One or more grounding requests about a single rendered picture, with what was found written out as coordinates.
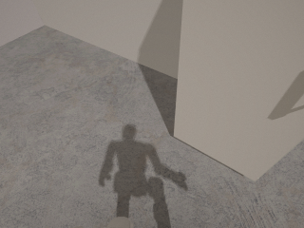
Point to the robot left thigh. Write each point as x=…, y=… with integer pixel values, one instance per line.
x=120, y=222

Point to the fridge door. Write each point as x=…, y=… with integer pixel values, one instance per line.
x=240, y=88

